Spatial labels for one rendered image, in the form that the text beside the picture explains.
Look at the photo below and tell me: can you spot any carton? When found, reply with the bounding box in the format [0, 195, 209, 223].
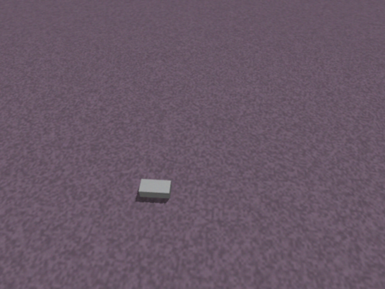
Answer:
[138, 179, 171, 199]

